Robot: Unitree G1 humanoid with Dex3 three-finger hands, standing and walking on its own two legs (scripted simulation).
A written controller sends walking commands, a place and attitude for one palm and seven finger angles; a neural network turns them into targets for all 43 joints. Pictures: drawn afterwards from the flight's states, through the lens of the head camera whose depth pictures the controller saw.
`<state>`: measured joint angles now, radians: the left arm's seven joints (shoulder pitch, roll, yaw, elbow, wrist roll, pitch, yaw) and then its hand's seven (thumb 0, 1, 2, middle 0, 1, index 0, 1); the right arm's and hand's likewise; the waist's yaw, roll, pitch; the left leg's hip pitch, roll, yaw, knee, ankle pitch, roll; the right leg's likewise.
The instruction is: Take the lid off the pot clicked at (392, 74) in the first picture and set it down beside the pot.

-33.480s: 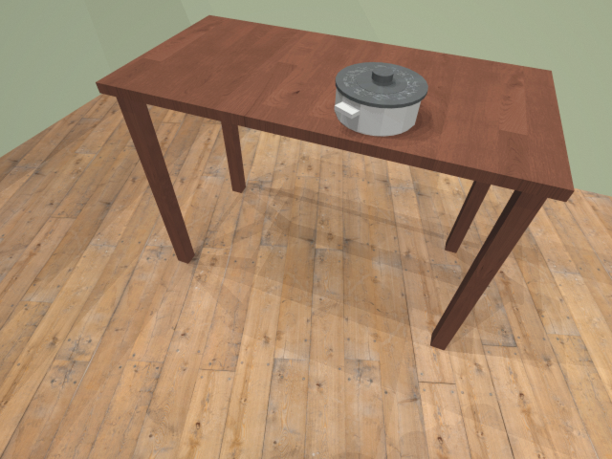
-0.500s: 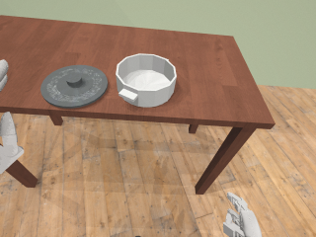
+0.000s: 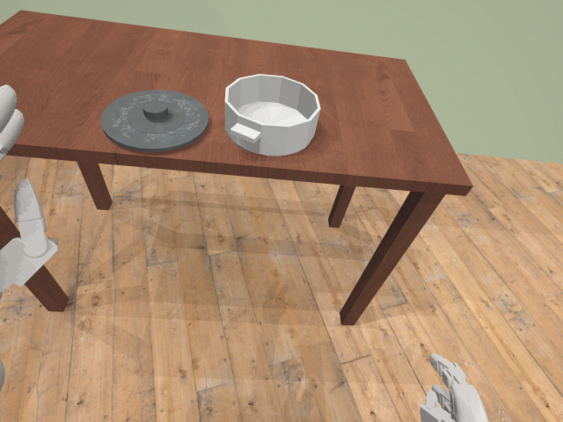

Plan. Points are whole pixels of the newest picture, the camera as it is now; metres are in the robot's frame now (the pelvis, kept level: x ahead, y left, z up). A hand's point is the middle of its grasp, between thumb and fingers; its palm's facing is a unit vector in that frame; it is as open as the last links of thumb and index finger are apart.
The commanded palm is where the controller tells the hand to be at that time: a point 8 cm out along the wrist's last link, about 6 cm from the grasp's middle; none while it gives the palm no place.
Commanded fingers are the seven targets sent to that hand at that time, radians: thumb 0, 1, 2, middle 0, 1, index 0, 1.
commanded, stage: stop stepping back and stand still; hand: left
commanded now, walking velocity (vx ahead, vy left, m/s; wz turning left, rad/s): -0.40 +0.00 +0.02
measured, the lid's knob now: (155, 109) +0.66 +0.28 +0.06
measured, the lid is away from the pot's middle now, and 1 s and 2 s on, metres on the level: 0.24 0.24 0.24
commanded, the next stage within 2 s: let the arm hang, fingers relaxed in 0.76 s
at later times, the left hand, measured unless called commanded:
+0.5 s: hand out of the picture +0.10 +0.25 +0.25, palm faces +0.53 -0.81 -0.24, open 7.4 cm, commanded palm +0.02 +0.28 +0.25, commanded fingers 0.00 0.90 0.90 -0.20 -0.30 -0.20 -0.30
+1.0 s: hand out of the picture +0.13 +0.26 +0.00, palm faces +0.23 -0.88 -0.40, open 7.4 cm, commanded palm none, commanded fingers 0.00 0.90 0.90 -0.20 -0.30 -0.20 -0.30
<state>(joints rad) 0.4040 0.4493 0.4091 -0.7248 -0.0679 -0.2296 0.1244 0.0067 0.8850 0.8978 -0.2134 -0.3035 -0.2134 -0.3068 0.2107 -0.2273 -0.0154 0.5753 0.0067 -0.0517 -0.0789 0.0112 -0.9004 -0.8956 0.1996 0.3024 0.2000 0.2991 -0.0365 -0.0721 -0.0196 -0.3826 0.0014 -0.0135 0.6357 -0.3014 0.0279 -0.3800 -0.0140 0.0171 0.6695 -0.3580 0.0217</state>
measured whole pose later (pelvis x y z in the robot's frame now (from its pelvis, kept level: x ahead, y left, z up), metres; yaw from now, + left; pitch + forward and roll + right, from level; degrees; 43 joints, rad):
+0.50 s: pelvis -0.10 +0.00 +0.00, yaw +2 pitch -2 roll +0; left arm 0.34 0.36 0.42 -0.51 -0.09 -0.14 0.15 0.00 0.89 0.90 -0.21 -0.30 -0.21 -0.31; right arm 0.24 -0.24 0.00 0.62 0.04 -0.06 -0.09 0.01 -0.90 -0.90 0.20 0.30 0.20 0.30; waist -0.02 0.02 -0.10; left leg -0.28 0.04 -0.02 0.60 -0.30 0.00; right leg -0.26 0.00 -0.07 0.60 -0.31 -0.02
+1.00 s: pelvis -0.08 +0.01 -0.01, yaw +8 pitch -1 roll +0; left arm 0.21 0.31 0.12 0.27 0.04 0.02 0.02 0.00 0.90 0.90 -0.20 -0.30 -0.20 -0.30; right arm 0.24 -0.23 -0.03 0.81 -0.01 -0.03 0.02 0.01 -0.90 -0.90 0.20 0.30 0.20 0.30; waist -0.05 0.06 -0.09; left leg -0.37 0.01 0.01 0.78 -0.38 0.01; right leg -0.30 -0.03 -0.08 0.71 -0.40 -0.01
